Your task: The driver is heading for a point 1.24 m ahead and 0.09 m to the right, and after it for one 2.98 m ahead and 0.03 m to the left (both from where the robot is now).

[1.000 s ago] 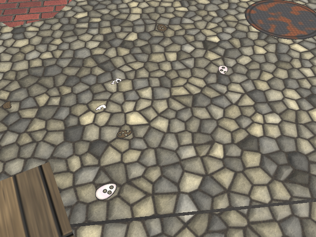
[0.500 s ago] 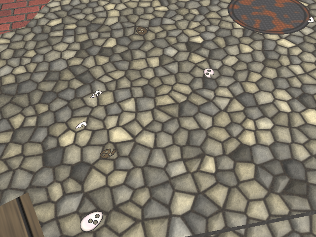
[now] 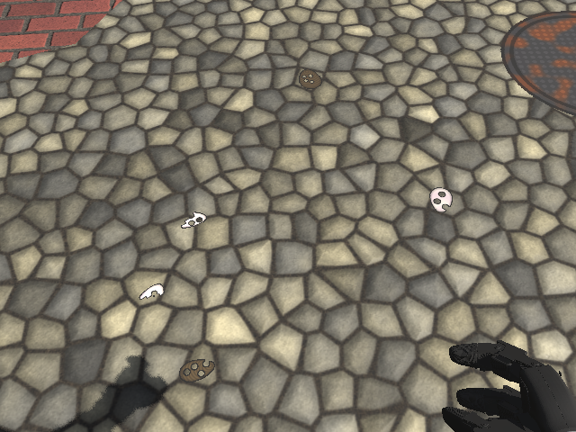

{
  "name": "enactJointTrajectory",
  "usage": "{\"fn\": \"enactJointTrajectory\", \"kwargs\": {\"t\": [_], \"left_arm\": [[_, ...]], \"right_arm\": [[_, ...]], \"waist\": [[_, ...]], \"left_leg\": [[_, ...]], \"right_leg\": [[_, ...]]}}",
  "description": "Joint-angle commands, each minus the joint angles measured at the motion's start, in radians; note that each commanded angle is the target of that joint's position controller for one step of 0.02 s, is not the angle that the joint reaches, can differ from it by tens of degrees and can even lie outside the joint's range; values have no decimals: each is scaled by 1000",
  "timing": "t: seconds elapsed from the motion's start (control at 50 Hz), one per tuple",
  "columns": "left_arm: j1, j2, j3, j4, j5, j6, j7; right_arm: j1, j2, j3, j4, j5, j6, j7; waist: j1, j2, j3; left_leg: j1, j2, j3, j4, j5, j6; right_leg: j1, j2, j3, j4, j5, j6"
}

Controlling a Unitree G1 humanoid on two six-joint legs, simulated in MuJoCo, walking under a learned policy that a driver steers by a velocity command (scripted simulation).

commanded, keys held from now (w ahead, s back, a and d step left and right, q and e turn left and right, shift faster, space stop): w+shift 0.98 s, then w+e+shift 0.02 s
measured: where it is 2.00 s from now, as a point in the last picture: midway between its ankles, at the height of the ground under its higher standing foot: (389, 26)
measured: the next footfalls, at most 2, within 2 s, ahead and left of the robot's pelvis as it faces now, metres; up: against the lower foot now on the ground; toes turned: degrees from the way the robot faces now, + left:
left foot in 0.04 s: +0.23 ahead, +0.06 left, +0.00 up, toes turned +3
right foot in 0.50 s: +0.69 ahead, -0.11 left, +0.00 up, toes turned -3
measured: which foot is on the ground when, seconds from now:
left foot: up 0.00-0.02, down 0.04-0.50, up 0.52-0.92, down 0.94-1.00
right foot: down 0.00-0.04, up 0.06-0.48, down 0.50-0.96, up 0.98-1.00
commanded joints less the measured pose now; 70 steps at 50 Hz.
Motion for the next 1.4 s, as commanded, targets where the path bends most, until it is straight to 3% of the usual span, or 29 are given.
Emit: {"fn": "enactJointTrajectory", "kwargs": {"t": [0.02, 0.04, 0.06, 0.08, 0.12, 0.16, 0.28, 0.34, 0.42, 0.48, 0.5, 0.52, 0.54, 0.58, 0.64, 0.74, 0.82, 0.88, 0.94, 0.96, 0.98, 1.0, 1.04, 1.08, 1.18, 1.28, 1.32, 1.36, 1.4], "left_arm": [[-129, 251, 56, -60, 29, 20, 29], [-158, 192, 45, -81, 32, 18, 23], [-4, 18, 7, -116, -24, -2, -2], [-104, 135, 20, -129, -17, -10, 3], [-246, 133, 18, -164, -8, -13, -4], [-245, 85, 5, -171, 26, 20, -27], [-549, 72, -19, -293, 31, 33, -56], [-651, 55, -33, -312, 10, 23, -71], [-676, 112, -17, -316, 22, 22, -49], [-223, 218, 35, -180, 22, 26, -8], [-40, 295, 64, -140, 38, 32, 12], [-76, 350, 84, -144, 55, 31, 4], [-127, 292, 90, -143, 30, 35, -14], [-220, 174, 68, -108, 28, 15, -18], [-228, 88, 37, -59, 19, -5, -9], [-198, 116, 39, -38, -11, -33, -27], [-123, 184, 50, -10, -27, -49, -22], [-84, 238, 54, 9, -5, -29, -8], [-137, 270, 62, 8, 31, 15, 22], [-94, 146, 36, -27, 19, 10, 9], [6, 80, 22, -51, -34, -10, -9], [-128, 155, 33, -75, -28, -12, 5], [-254, 135, 26, -93, -18, -7, 0], [-222, 89, 19, -91, 11, 32, -24], [-439, 59, 7, -189, 7, 72, -54], [-620, 59, -7, -253, 1, 53, -74], [-547, 96, 4, -211, -9, 58, -75], [-384, 139, 17, -179, 18, 54, -65], [12, 221, 70, -50, 18, 57, -30]], "right_arm": [[507, -205, -80, 105, 5, 6, -47], [660, -267, -107, 137, -14, 10, -67], [597, -297, -116, 127, -39, 4, -58], [524, -232, -118, 122, -14, 5, -39], [433, -122, -96, 148, -14, -14, -33], [430, -69, -75, 184, -14, -35, -38], [502, -109, -74, 223, 24, -81, -18], [579, -147, -76, 248, 44, -97, -22], [638, -208, -76, 282, 18, -74, -43], [572, -264, -89, 286, -17, -31, -73], [563, -197, -76, 261, -24, -32, -70], [695, -32, -41, 219, 46, -52, -43], [595, -145, -58, 204, 45, -63, -52], [413, -130, -52, 156, 30, -67, -49], [413, -62, -36, 140, -16, -18, -15], [150, -66, -16, 28, -18, -8, 11], [22, -76, -6, -8, 3, -18, 20], [52, -124, -24, -3, -11, -22, 1], [540, -229, -79, 142, -18, -16, -42], [657, -326, -109, 164, -41, -12, -60], [627, -349, -123, 166, -36, -9, -45], [516, -276, -120, 156, -21, -12, -33], [419, -153, -96, 171, -25, -35, -28], [417, -91, -74, 204, -19, -51, -32], [446, -93, -70, 241, 5, -90, -23], [524, -128, -63, 262, 19, -97, -47], [536, -163, -62, 246, 19, -90, -76], [525, -245, -79, 243, 7, -56, -98], [413, -261, -91, 221, -18, -19, -95]], "waist": [[-344, -116, -224], [-376, -27, -310], [-180, 306, -422], [-221, 105, -344], [-144, -48, -67], [-58, -37, 11], [-71, -6, 139], [-112, 3, 124], [-110, 75, 33], [123, 132, -212], [169, 59, -326], [15, -309, -488], [54, -144, -443], [-4, 28, -138], [-114, -5, -31], [-107, -7, 98], [-71, -9, 127], [-95, -61, 24], [-328, -110, -230], [-303, 69, -349], [-199, 319, -501], [-194, 142, -346], [-142, -41, -111], [-72, 11, -46], [-62, 43, 89], [-94, 16, 117], [-69, 63, -18], [41, 135, -38], [234, 123, -173]], "left_leg": [[679, -47, -26, -62, -114, 55], [910, 127, -202, -2, -386, 98], [1186, 417, -812, -117, -514, 239], [1096, 380, -909, -286, -645, 247], [739, 329, -651, -382, -504, 191], [507, 243, -501, -432, -460, 132], [357, 114, -214, -571, -97, 83], [406, 131, -158, -630, 199, 40], [782, 181, -109, -449, 801, 4], [739, 202, -88, 158, 904, -12], [519, 142, -82, 525, 529, -1], [88, -56, -150, 964, -431, -55], [-65, -12, -232, 996, -392, -19], [-74, 82, -216, 841, -278, -13], [41, 136, -224, 701, -288, -41], [5, 164, -93, 319, -14, -77], [182, 111, -26, 21, 224, -39], [235, 16, 19, -31, 74, -1], [735, 6, -50, -23, -166, 52], [990, 256, -355, -15, -457, 98], [1166, 447, -951, -246, -621, 212], [1071, 391, -858, -301, -614, 164], [735, 335, -552, -346, -385, 100], [533, 289, -391, -410, -322, 46], [450, 192, -46, -518, 3, -41], [589, 179, 135, -518, 482, -108], [718, 181, 153, -398, 954, -131], [742, 261, 132, -121, 1213, -131], [627, 227, 110, 416, 914, -75]], "right_leg": [[-258, -258, -12, 706, 1432, 0], [-486, -169, -23, 1102, 942, -24], [-920, 17, 59, 1493, -71, 20], [-1072, -32, 107, 1494, 11, -25], [-1050, -125, 94, 1351, 122, -39], [-958, -171, 105, 1259, 117, -17], [-998, -232, -25, 816, 419, 34], [-813, -176, -100, 589, 638, 5], [-794, -67, -158, 464, 490, -38], [-336, -32, -100, 431, 271, -90], [-88, -215, 90, 503, 24, -118], [216, -513, 718, 344, -167, -267], [177, -466, 793, 226, -181, -267], [-167, -390, 475, 176, 68, -204], [-457, -294, 289, 84, 84, -138], [-583, -171, 50, -51, 330, -114], [-490, -220, -2, -152, 601, -94], [-220, -257, -41, 46, 1145, -60], [-334, -245, -67, 732, 1173, -29], [-618, -142, -71, 1151, 623, -25], [-923, 18, 61, 1454, -71, -3], [-1049, -76, 103, 1459, 22, -37], [-1011, -160, 88, 1314, 142, -38], [-910, -202, 97, 1241, 154, -23], [-1017, -220, 12, 1024, 358, -2], [-929, -137, -167, 647, 581, -51], [-769, -19, -219, 621, 565, -71], [-632, 26, -203, 585, 379, -111], [-274, -2, -81, 476, 283, -170]]}}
